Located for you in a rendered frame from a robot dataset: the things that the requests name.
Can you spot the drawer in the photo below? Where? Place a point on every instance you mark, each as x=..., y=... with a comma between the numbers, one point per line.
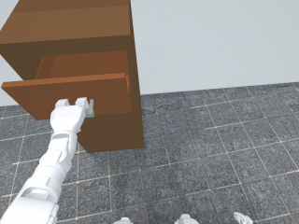
x=103, y=77

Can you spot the robot left upper arm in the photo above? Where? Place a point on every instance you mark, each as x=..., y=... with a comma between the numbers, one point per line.
x=33, y=211

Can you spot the left robot forearm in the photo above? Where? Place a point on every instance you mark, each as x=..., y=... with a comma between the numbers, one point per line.
x=49, y=175

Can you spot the robot right hand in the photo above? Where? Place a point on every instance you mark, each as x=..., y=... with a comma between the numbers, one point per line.
x=242, y=219

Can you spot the right robot shin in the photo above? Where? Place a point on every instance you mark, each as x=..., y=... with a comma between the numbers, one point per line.
x=185, y=215

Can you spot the cabinet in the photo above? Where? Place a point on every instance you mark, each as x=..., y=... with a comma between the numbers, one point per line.
x=38, y=28

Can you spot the robot shin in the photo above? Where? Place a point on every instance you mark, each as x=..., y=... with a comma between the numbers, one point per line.
x=125, y=218
x=185, y=215

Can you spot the left robot shin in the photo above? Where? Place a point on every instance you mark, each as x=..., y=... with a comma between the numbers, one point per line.
x=125, y=218

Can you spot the robot left hand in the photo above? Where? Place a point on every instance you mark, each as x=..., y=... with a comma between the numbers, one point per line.
x=66, y=117

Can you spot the handle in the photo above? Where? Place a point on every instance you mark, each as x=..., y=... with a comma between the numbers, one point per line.
x=89, y=112

